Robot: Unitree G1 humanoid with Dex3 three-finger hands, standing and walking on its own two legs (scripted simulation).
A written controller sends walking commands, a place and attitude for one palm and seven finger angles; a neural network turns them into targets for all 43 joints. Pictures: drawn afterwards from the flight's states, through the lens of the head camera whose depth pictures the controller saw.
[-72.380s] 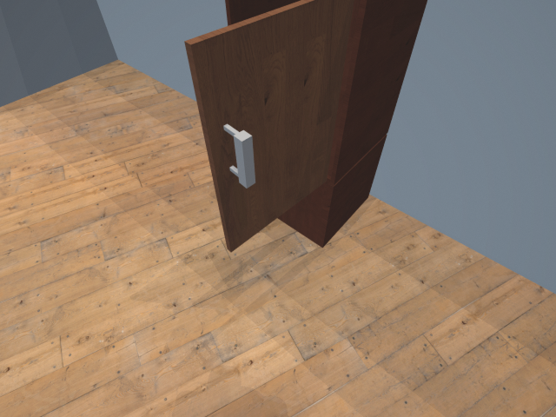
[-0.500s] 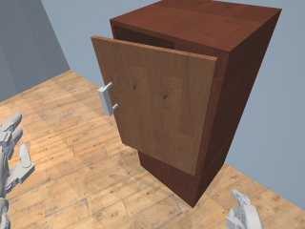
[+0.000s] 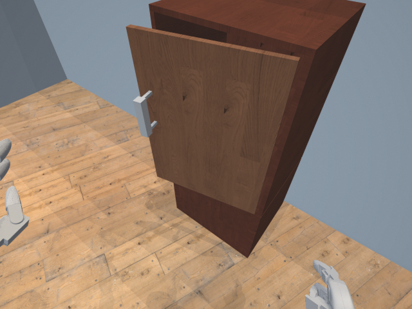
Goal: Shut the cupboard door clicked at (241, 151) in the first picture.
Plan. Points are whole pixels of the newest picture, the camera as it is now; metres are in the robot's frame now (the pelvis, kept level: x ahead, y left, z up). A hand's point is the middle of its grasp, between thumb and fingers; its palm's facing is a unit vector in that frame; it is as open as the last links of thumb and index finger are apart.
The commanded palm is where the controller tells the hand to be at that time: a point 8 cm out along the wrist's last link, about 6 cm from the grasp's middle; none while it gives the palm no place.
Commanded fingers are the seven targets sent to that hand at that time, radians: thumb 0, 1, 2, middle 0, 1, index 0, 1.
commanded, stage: step back with the hand held close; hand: left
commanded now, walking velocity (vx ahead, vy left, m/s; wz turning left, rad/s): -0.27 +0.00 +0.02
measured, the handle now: (147, 113) +0.64 +0.21 +0.02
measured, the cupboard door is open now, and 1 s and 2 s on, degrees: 13 13 13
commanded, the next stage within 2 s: stop stepping back and stand still in 0.44 s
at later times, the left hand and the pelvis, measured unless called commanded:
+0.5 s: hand out of the picture +0.06 +0.32 +0.17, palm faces +0.54 -0.74 -0.40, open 7.4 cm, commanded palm -0.03 +0.33 +0.18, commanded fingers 0.00 0.90 0.90 -0.20 -0.30 -0.20 -0.30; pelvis -0.14 +0.02 -0.01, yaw +5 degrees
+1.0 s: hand out of the picture -0.04 +0.32 +0.17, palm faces +0.43 -0.82 -0.38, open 7.5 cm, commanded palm -0.11 +0.36 +0.18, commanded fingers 0.00 0.90 0.90 -0.20 -0.30 -0.20 -0.30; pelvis -0.24 +0.06 +0.01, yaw +0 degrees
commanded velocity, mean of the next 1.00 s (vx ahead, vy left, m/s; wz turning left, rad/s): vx -0.07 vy -0.03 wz -0.04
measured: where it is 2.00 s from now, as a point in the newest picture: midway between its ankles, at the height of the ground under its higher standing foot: outside the picture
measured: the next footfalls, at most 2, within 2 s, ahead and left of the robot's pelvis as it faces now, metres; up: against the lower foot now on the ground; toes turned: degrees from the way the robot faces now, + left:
right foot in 0.58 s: -0.17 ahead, -0.10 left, +0.00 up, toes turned +5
left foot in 0.74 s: -0.10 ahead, +0.13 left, +0.00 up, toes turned +5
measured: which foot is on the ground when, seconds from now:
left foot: down 0.00-0.58, up 0.60-0.72, down 0.74-1.00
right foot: down 0.00-0.40, up 0.42-0.56, down 0.58-0.78, up 0.80-1.00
